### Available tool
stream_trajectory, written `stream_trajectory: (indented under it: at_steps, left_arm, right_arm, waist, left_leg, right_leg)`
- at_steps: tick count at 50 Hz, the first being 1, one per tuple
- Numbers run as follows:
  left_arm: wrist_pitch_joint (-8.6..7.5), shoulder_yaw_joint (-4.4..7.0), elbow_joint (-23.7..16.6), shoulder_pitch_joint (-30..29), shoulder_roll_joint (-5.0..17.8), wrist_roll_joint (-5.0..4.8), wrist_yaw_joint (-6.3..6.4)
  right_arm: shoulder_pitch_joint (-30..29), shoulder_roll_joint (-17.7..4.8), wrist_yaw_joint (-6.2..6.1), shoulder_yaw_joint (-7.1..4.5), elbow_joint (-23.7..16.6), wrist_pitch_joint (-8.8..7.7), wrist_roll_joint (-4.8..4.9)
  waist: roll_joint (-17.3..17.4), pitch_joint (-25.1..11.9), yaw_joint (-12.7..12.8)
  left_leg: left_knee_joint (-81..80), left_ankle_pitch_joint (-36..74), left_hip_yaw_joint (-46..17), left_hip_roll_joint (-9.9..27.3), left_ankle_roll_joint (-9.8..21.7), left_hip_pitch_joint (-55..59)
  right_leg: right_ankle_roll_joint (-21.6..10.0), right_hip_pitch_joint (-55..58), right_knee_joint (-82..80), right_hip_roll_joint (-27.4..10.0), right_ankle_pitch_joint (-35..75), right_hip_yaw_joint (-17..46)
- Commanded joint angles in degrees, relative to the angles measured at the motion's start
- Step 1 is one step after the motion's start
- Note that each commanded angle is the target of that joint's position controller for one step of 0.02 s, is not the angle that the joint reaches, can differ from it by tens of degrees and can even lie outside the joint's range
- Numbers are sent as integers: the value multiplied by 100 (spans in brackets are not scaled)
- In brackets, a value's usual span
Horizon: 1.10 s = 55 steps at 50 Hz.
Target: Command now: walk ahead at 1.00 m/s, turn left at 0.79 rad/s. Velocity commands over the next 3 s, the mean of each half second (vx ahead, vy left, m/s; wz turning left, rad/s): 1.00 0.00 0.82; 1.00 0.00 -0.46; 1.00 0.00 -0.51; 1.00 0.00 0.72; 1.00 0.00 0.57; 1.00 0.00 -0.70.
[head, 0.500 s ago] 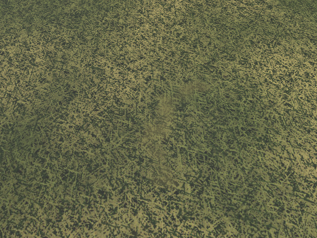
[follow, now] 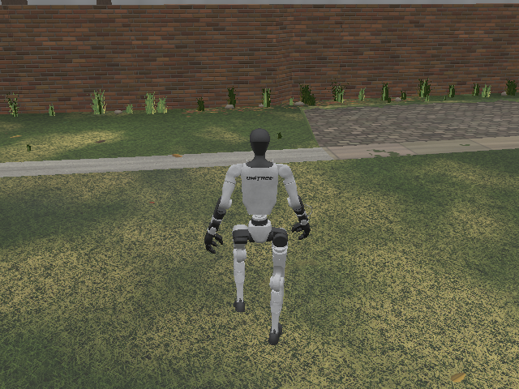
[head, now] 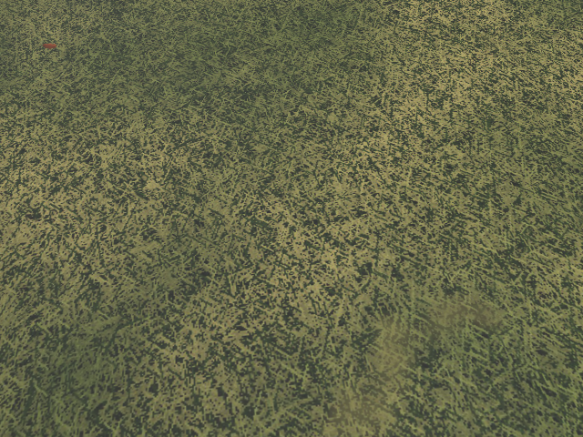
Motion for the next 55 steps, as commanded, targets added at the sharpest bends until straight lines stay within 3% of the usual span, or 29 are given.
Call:
stream_trajectory:
  at_steps: [1, 3, 5, 8, 9, 10, 11, 12, 13, 14, 17, 21, 24, 27, 29, 31, 32, 33, 34, 36, 39, 43, 48, 50, 51, 52, 53, 54, 55]
  left_arm:
    - [-222, -37, -414, -828, 116, 7, 4]
    - [-226, 1, -349, -699, 372, -8, 70]
    - [-173, 69, -332, -477, 738, -12, 139]
    - [157, 240, -576, -915, 1279, 85, 238]
    - [225, 235, -597, -991, 1196, 108, 176]
    - [169, 26, -728, -1146, 336, 148, 42]
    - [41, -65, -1472, -547, 283, 31, 25]
    - [-121, -110, -1503, -967, 533, 128, 49]
    - [-189, -119, -1472, -1207, 620, 108, 51]
    - [-164, -151, -1486, -1385, 532, 166, 66]
    - [220, -225, -1472, -1301, 384, 327, 51]
    - [272, -392, -1968, -2439, 19, 195, -95]
    - [208, -431, -1924, -2764, -99, 70, -156]
    - [177, -306, -1948, -2935, 202, 40, -92]
    - [160, -134, -1723, -2248, 527, 40, -62]
    - [221, 89, -1015, 107, 873, -38, 37]
    - [271, 242, -791, 1109, 1278, 24, 93]
    - [315, 337, -664, 829, 1549, 35, 1]
    - [330, 299, -861, 38, 1097, 24, -101]
    - [299, 217, -738, -99, 618, -22, -115]
    - [194, 143, -426, 46, 528, -52, -35]
    - [125, 246, -532, -61, 732, -78, -48]
    - [109, 379, -450, 309, 932, -215, -102]
    - [150, 404, -413, 387, 1030, -178, -37]
    - [155, 432, -411, 326, 1175, -151, -42]
    - [119, 436, -479, 90, 1184, -146, -69]
    - [38, 272, -676, -99, 582, -118, -48]
    - [68, 97, -1044, 400, 87, -357, -43]
    - [193, 101, -870, 68, 449, -187, 19]
  right_arm:
    - [-450, 177, 143, 147, -573, -20, 13]
    - [-845, 134, 240, 186, -704, -47, -2]
    - [-705, -27, 243, 155, -647, -59, 10]
    - [1588, -657, 79, -122, -35, -36, 35]
    - [2438, -942, -58, -296, 269, -23, 42]
    - [1863, -1276, -179, -422, 278, 56, 165]
    - [1422, -1974, -169, -536, -55, 117, -34]
    - [1322, -1699, -214, -539, -257, 109, -4]
    - [1240, -1295, -276, -450, -135, 59, 3]
    - [1101, -1071, -297, -382, -34, -22, 24]
    - [831, -790, -315, -236, -74, -276, 80]
    - [866, -795, -262, -260, -102, -415, 112]
    - [1374, -648, -176, -219, 120, -545, 213]
    - [1558, -801, -226, -215, 281, -599, 93]
    - [1518, -1070, -331, -261, 344, -555, -33]
    - [948, -1143, -425, -273, 266, -412, -233]
    - [823, -749, -430, -159, 81, -424, -194]
    - [1348, -147, -259, 1, -181, -558, 41]
    - [962, -391, -311, 84, -233, -610, -88]
    - [13, -483, -269, 148, -474, -692, -177]
    - [-198, -257, -194, 282, -798, -477, -367]
    - [-1298, -149, -78, 466, -1312, -426, -205]
    - [-1745, -190, -126, 454, -1448, -455, -74]
    - [-1365, -401, -217, 343, -1346, -493, -93]
    - [-669, -574, -290, 242, -1152, -525, -95]
    - [341, -796, -392, 121, -939, -564, -129]
    - [1712, -1267, -529, -70, -792, -566, -257]
    - [1376, -1645, -499, -160, -787, -505, -314]
    - [872, -1136, -475, -156, -846, -442, -268]
  waist:
    - [-662, 721, -434]
    - [-407, 821, -389]
    - [-520, 516, -533]
    - [-870, -743, -1763]
    - [-484, -1048, -2035]
    - [1068, -294, -1444]
    - [1673, -1484, -674]
    - [355, -1476, -908]
    - [-420, -538, -687]
    - [-835, -89, -396]
    - [-842, 297, 69]
    - [-525, 577, -216]
    - [-274, 404, -707]
    - [-25, 370, -812]
    - [224, -179, -405]
    - [284, -1124, 890]
    - [-432, -1610, 1235]
    - [-2678, -1913, 342]
    - [-1436, -1257, 311]
    - [46, -305, 202]
    - [-275, 262, -267]
    - [-439, 700, -148]
    - [-523, 335, 236]
    - [-497, -59, 72]
    - [-404, -562, -288]
    - [-371, -1092, -850]
    - [273, -2000, -1343]
    - [2052, -2722, -736]
    - [1150, -1825, -694]
  left_leg:
    - [-926, 938, 101, 135, 107, 99]
    - [-1981, 1373, 600, -132, 317, 699]
    - [-2322, 1297, 1008, -645, 500, 1372]
    - [-2305, 93, 821, -1162, 862, 3750]
    - [-2731, -283, 394, -1201, 1034, 4964]
    - [-3080, -130, -884, -560, 1242, 5174]
    - [-4208, -703, -4257, 622, 2530, 6746]
    - [-5196, -1771, -5123, 909, 2424, 6557]
    - [-5425, -1775, -4794, 794, 2105, 5511]
    - [-5401, -1239, -4224, 539, 1868, 4566]
    - [-5476, -127, -2980, -111, 1694, 2765]
    - [-5781, 603, -2027, -753, 1325, 2024]
    - [-6071, 1736, -1667, -566, 932, 2762]
    - [-5707, 3539, -1361, -178, 659, 4351]
    - [-4745, 5468, -1085, 25, 455, 5158]
    - [-2097, 6083, -620, -28, 307, 4685]
    - [374, 4131, -247, -476, 160, 3121]
    - [2058, -1361, -345, -1621, -256, 787]
    - [2173, -1240, -770, -1141, -118, -187]
    - [1169, -775, -831, -556, -150, 30]
    - [91, -1099, -721, -288, -404, 382]
    - [-2056, -11, -269, -225, -707, 1097]
    - [-3470, 1329, -168, -529, -620, 2194]
    - [-3809, 622, -166, -742, -510, 2760]
    - [-3875, 206, -110, -839, -424, 3594]
    - [-3739, -154, -436, -422, -287, 4932]
    - [-3781, -2223, -1812, 1013, -73, 6289]
    - [-4938, -3611, -4987, 2341, 514, 7055]
    - [-5077, -4013, -4835, 2081, 584, 6364]
  right_leg:
    - [-310, -853, -1253, -1181, 2645, -36]
    - [-199, -723, -1357, -1145, 3699, -454]
    - [-90, -104, -674, -1247, 6329, -574]
    - [-145, -107, 2555, -1557, 8093, -336]
    - [-124, -888, 4581, -1260, 6309, -295]
    - [50, -2728, 6957, -38, 18, -159]
    - [260, -4746, 8322, 374, -1011, 1056]
    - [158, -5151, 7958, -21, -522, 1703]
    - [136, -5060, 7250, -282, -175, 1723]
    - [177, -4667, 6596, -522, -108, 1702]
    - [442, -3682, 5452, -823, -350, 1611]
    - [491, -3067, 3065, -782, 1447, 1120]
    - [133, -2486, 1772, -589, 3180, 787]
    - [-289, -2837, 1138, -392, 2780, 649]
    - [-505, -2320, 1164, 56, 1830, 497]
    - [-764, -338, 1235, 175, 1061, 530]
    - [-1162, 1133, 1523, -596, -395, 1776]
    - [-2003, 2259, 179, -1745, -1191, 5690]
    - [-2121, 1992, -290, -1773, -1492, 6128]
    - [-1832, 431, -399, -1445, -662, 4835]
    - [-1675, -897, -669, -830, 7, 4041]
    - [-1578, -2239, -1268, -391, 595, 3390]
    - [-1090, -1490, -843, -419, 2634, 3323]
    - [-882, -891, 119, -437, 3943, 3318]
    - [-758, -843, 1131, -284, 4525, 3157]
    - [-637, -1550, 2496, -51, 4036, 3043]
    - [-654, -2387, 4369, 212, 1881, 2575]
    - [-518, -3891, 5891, 636, -938, 1950]
    - [-584, -4633, 6286, 20, -382, 1753]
